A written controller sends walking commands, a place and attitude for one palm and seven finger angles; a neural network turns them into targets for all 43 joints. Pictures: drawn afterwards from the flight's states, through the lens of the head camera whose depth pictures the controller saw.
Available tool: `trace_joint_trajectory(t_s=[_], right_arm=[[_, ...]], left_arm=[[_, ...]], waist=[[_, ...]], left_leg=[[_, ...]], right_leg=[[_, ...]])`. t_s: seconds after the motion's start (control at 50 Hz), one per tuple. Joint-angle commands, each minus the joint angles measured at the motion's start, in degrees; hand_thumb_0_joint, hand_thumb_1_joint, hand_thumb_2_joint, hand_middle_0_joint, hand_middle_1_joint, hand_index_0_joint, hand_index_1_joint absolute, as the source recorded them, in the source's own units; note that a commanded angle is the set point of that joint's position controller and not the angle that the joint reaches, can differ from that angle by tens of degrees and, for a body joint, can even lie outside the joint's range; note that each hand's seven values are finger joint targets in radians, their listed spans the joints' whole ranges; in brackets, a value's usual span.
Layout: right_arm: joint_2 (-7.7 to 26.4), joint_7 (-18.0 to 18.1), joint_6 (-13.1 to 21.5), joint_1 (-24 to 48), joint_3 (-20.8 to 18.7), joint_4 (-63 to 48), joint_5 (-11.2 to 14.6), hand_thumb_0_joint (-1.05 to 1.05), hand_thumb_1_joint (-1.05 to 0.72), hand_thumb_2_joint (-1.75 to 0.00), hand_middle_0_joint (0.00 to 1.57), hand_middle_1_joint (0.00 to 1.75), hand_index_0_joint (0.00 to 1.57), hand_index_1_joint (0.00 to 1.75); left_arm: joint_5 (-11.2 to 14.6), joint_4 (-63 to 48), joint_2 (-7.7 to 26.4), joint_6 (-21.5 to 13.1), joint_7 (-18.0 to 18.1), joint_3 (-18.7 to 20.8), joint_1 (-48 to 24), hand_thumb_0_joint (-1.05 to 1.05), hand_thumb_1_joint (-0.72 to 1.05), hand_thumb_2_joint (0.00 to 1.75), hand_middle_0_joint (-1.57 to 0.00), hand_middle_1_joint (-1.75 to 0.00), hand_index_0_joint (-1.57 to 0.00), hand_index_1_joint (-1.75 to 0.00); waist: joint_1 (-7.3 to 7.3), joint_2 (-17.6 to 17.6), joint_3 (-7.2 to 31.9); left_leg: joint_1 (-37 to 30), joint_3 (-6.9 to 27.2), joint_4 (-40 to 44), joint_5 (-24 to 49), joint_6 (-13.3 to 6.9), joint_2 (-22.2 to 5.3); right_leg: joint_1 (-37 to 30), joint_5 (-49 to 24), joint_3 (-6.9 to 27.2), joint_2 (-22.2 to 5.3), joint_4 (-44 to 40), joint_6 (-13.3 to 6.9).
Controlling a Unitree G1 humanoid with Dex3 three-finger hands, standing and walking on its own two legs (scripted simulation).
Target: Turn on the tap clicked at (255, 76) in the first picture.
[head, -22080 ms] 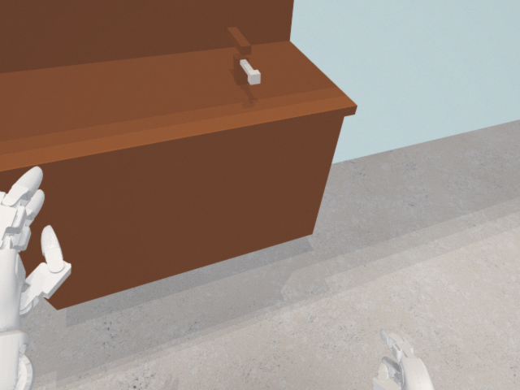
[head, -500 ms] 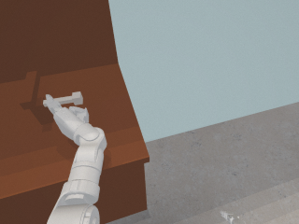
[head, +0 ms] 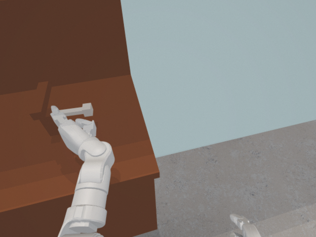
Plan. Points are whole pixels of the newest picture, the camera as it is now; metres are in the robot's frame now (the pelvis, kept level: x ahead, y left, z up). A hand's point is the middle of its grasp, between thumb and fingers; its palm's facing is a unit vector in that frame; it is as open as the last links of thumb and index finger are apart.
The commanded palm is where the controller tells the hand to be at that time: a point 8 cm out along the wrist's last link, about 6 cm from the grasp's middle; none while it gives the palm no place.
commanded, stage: lift the hand up off the lever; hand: left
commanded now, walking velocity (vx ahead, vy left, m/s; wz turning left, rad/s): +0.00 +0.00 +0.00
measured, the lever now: (87, 109) +0.44 +0.25 +0.09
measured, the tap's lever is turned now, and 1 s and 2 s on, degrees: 86 86 86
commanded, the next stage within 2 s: draw the hand back beside the body in 1.38 s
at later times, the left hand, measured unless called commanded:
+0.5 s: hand (88, 118) +0.36 +0.21 +0.14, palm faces +0.82 -0.57 -0.06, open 7.8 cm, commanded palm +0.30 +0.22 +0.13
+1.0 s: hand (83, 117) +0.35 +0.22 +0.15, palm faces +0.81 -0.59 -0.03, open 7.8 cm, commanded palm +0.30 +0.23 +0.15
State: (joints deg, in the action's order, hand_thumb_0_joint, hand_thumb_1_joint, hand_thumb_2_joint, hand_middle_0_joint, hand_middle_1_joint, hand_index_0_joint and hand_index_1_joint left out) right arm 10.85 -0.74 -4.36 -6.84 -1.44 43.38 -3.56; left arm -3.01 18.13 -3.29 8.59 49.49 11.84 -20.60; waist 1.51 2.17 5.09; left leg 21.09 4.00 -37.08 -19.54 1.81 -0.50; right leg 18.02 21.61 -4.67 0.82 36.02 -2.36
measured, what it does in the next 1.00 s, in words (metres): stands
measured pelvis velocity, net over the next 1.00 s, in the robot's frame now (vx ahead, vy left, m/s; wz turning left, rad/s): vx -0.01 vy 0.00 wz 0.00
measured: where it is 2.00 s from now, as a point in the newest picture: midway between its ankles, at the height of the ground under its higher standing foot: outside the picture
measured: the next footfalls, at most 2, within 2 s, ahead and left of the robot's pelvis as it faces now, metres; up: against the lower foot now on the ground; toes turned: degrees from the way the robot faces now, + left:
none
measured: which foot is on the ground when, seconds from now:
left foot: down 0.00-1.00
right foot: down 0.00-1.00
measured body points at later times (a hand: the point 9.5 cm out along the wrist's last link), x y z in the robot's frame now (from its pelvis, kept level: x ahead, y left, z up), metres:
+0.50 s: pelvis -0.02 +0.00 +0.00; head -0.02 -0.02 +0.45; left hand +0.31 +0.23 +0.14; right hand +0.16 -0.23 -0.11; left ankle +0.00 +0.14 -0.72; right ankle -0.03 -0.09 -0.72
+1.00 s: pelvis -0.01 +0.00 +0.01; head -0.02 -0.01 +0.46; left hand +0.31 +0.24 +0.15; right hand +0.19 -0.21 -0.09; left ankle +0.00 +0.14 -0.72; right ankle -0.03 -0.09 -0.72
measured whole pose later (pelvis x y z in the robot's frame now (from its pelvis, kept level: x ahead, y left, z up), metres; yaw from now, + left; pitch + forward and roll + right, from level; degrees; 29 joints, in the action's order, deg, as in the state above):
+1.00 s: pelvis -0.01 +0.00 +0.01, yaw +0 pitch +0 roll +0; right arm 11.0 0.9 -2.8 -3.1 -0.3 45.0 -2.0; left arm -0.3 12.0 -1.5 16.7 46.9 11.8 -21.9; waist 2.7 1.9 2.7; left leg 14.2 3.6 -30.6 -16.2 1.6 -0.3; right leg 11.4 18.4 -4.3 0.6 30.0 -2.1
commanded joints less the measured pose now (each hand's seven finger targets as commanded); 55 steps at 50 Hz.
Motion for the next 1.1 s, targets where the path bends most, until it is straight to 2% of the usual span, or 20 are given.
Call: trace_joint_trajectory(t_s=[0.0,0.18,0.24,0.3,0.38,0.4,0.46,0.52,0.56,0.6,0.68,0.7,0.72,0.74,0.78,0.88,0.9,0.96,1.0,1.08], right_arm=[[6.0,0.9,2.9,8.8,-1.9,-7.9,0.3,0.00,-0.90,-0.90,0.20,0.30,0.20,0.30],[5.9,2.0,3.3,11.1,-1.0,-6.8,1.3,0.00,-0.90,-0.90,0.20,0.30,0.20,0.30],[6.0,2.2,3.2,11.1,-0.8,-6.8,1.4,0.00,-0.90,-0.90,0.20,0.30,0.20,0.30],[6.0,2.2,3.2,11.2,-1.0,-6.4,1.1,0.00,-0.90,-0.90,0.20,0.30,0.20,0.30],[5.8,1.7,4.0,11.1,-1.0,-6.4,0.9,0.00,-0.90,-0.90,0.20,0.30,0.20,0.30],[6.0,1.7,4.0,10.9,-1.3,-6.4,0.8,0.00,-0.90,-0.90,0.20,0.30,0.20,0.30],[6.1,1.8,4.3,11.0,-1.2,-6.9,1.0,0.00,-0.90,-0.90,0.20,0.30,0.20,0.30],[6.3,2.0,4.0,11.1,-1.0,-6.7,1.3,0.00,-0.90,-0.90,0.20,0.30,0.20,0.30],[6.3,2.2,4.0,11.4,-1.0,-6.8,1.4,0.00,-0.90,-0.90,0.20,0.30,0.20,0.30],[6.4,2.1,3.8,11.3,-1.2,-6.8,1.2,0.00,-0.90,-0.90,0.20,0.30,0.20,0.30],[5.8,1.2,4.1,10.5,-1.4,-7.7,0.9,0.00,-0.90,-0.90,0.20,0.30,0.20,0.30],[6.1,1.2,4.0,10.3,-1.6,-7.8,0.8,0.00,-0.90,-0.90,0.20,0.30,0.20,0.30],[6.0,1.0,4.0,10.6,-1.4,-7.9,1.1,0.00,-0.90,-0.90,0.20,0.30,0.20,0.30],[6.1,1.2,4.0,10.6,-1.5,-8.0,1.2,0.00,-0.90,-0.90,0.20,0.30,0.20,0.30],[6.2,1.3,3.9,11.6,-1.4,-8.2,1.4,0.00,-0.90,-0.90,0.20,0.30,0.20,0.30],[6.1,2.0,4.3,13.6,-0.6,-7.1,1.9,0.00,-0.90,-0.90,0.20,0.30,0.20,0.30],[6.3,2.2,4.2,13.6,-0.7,-6.8,1.8,0.00,-0.90,-0.90,0.20,0.30,0.20,0.30],[5.6,2.2,4.5,14.0,-0.4,-7.0,1.6,0.00,-0.90,-0.90,0.20,0.30,0.20,0.30],[5.9,2.1,4.4,13.5,-0.6,-6.6,1.5,0.00,-0.90,-0.90,0.20,0.30,0.20,0.30],[5.7,1.9,4.1,13.3,-0.7,-7.5,1.7,0.00,-0.90,-0.90,0.20,0.30,0.20,0.30]], left_arm=[[-2.4,-16.8,7.4,-3.0,-0.4,-2.2,-22.4,0.00,0.90,0.90,-0.15,-0.15,-0.15,-0.15],[-0.7,-10.8,6.4,-0.3,-1.4,-2.9,-25.1,0.00,0.90,0.90,-0.15,-0.15,-0.15,-0.15],[-0.3,-9.5,9.8,-0.4,-1.1,0.6,-25.9,0.00,0.90,0.90,-0.15,-0.15,-0.15,-0.15],[-1.1,-10.2,11.3,-0.7,-0.8,1.6,-27.2,0.00,0.90,0.90,-0.15,-0.15,-0.15,-0.15],[-2.2,-11.0,8.3,-1.3,-0.6,-1.8,-30.3,0.00,0.90,0.90,-0.15,-0.15,-0.15,-0.15],[-2.1,-10.9,9.5,-1.2,-0.5,-0.7,-29.0,0.00,0.90,0.90,-0.15,-0.15,-0.15,-0.15],[-1.3,-12.1,8.0,-1.3,-0.9,-1.9,-29.2,0.00,0.90,0.90,-0.15,-0.15,-0.15,-0.15],[-0.1,-9.2,8.7,0.1,-1.2,-0.3,-26.8,0.00,0.90,0.90,-0.15,-0.15,-0.15,-0.15],[0.0,-9.6,9.4,0.5,-1.2,0.2,-28.1,0.00,0.90,0.90,-0.15,-0.15,-0.15,-0.15],[-0.4,-11.1,11.0,1.0,-1.0,1.5,-26.7,0.00,0.90,0.90,-0.15,-0.15,-0.15,-0.15],[-1.1,-17.4,7.8,1.2,-0.9,-1.9,-25.1,0.00,0.90,0.90,-0.15,-0.15,-0.15,-0.15],[-0.8,-17.6,9.5,1.5,-1.0,-0.1,-22.1,0.00,0.90,0.90,-0.15,-0.15,-0.15,-0.15],[-0.5,-18.2,7.7,1.8,-1.4,-1.9,-22.0,0.00,0.90,0.90,-0.15,-0.15,-0.15,-0.15],[-0.2,-18.9,8.9,1.9,-1.4,-0.8,-22.1,0.00,0.90,0.90,-0.15,-0.15,-0.15,-0.15],[0.4,-19.2,7.6,2.8,-2.0,-1.9,-20.2,0.00,0.90,0.90,-0.15,-0.15,-0.15,-0.15],[0.7,-18.8,7.6,4.7,-2.8,-2.7,-24.6,0.00,0.90,0.90,-0.15,-0.15,-0.15,-0.15],[0.7,-19.2,9.8,4.7,-2.7,-0.9,-25.3,0.00,0.90,0.90,-0.15,-0.15,-0.15,-0.15],[0.1,-21.0,8.8,4.4,-2.6,-2.3,-27.3,0.00,0.90,0.90,-0.15,-0.15,-0.15,-0.15],[-0.1,-20.8,9.7,4.7,-2.7,-1.7,-25.6,0.00,0.90,0.90,-0.15,-0.15,-0.15,-0.15],[0.9,-21.1,7.3,6.0,-3.4,-3.2,-22.0,0.00,0.90,0.90,-0.15,-0.15,-0.15,-0.15]], waist=[[-0.03,-1.9,15.2],[-0.67,-4.0,11.4],[-0.17,-6.2,11.5],[0.29,-3.2,12.5],[-0.55,-1.7,12.6],[-0.15,-1.6,12.3],[-0.28,-3.3,14.0],[-0.08,-5.5,11.8],[0.12,-5.8,11.6],[0.93,-3.6,12.9],[1.25,-0.8,16.0],[1.80,-1.5,15.8],[1.25,-2.3,14.8],[1.27,-3.8,14.9],[1.11,-5.4,12.9],[0.66,-3.9,8.8],[0.96,-3.1,9.1],[1.13,-0.9,11.5],[1.26,-0.9,12.0],[1.32,-2.6,13.3]], left_leg=[[-6.8,-3.4,2.2,23.0,-1.8,0.5],[-5.7,-3.4,4.7,15.8,-2.3,1.4],[-5.2,-3.4,5.4,14.8,-2.6,1.5],[-5.7,-3.5,5.5,14.9,-2.3,1.3],[-6.6,-3.4,5.1,15.0,-2.4,1.0],[-6.6,-3.2,5.4,14.9,-2.2,1.0],[-7.1,-3.3,5.4,16.0,-2.3,1.0],[-6.4,-3.3,6.5,14.0,-2.5,1.3],[-6.3,-3.5,6.6,14.6,-2.6,1.3],[-7.3,-3.6,6.9,16.3,-2.3,1.1],[-10.2,-3.8,5.9,23.7,-1.8,0.7],[-10.3,-3.7,6.0,24.1,-1.7,0.5],[-10.3,-3.8,6.3,23.8,-1.8,0.5],[-10.5,-3.7,6.4,23.9,-1.9,0.4],[-10.0,-3.9,6.8,23.0,-2.0,0.5],[-10.6,-3.7,8.5,18.6,-2.1,0.8],[-10.8,-3.6,8.9,18.1,-2.0,0.8],[-11.8,-3.8,8.7,19.0,-1.9,1.0],[-12.3,-3.4,8.7,20.3,-1.6,0.7],[-13.1,-3.6,8.6,23.6,-1.6,0.8]], right_leg=[[-7.6,-25.9,0.8,-2.0,-4.5,0.4],[-6.6,-18.6,1.7,-2.6,-8.0,1.0],[-7.8,-18.3,2.4,-3.0,-9.1,1.5],[-7.8,-17.2,2.4,-2.7,-9.0,1.1],[-6.0,-16.2,1.8,-2.4,-8.3,0.7],[-6.3,-15.3,1.7,-2.0,-8.5,0.5],[-7.2,-17.4,1.6,-2.2,-7.9,0.7],[-7.4,-15.0,1.7,-2.3,-9.4,1.1],[-8.0,-16.1,2.0,-2.4,-9.6,1.1],[-9.0,-17.2,1.7,-2.2,-9.3,0.7],[-10.6,-25.0,0.8,-1.9,-6.8,0.2],[-11.0,-24.8,0.6,-1.6,-7.1,0.2],[-10.8,-24.8,0.7,-1.8,-7.2,0.3],[-11.2,-25.1,0.7,-1.8,-7.4,0.4],[-11.3,-24.9,0.7,-1.9,-8.1,0.6],[-9.3,-18.5,1.2,-2.0,-11.0,0.7],[-9.6,-17.3,1.3,-1.9,-11.4,0.6],[-10.3,-18.5,1.6,-2.1,-11.0,0.5],[-10.8,-19.3,1.2,-1.7,-10.7,0.3],[-12.7,-24.4,0.8,-1.9,-9.7,0.5]])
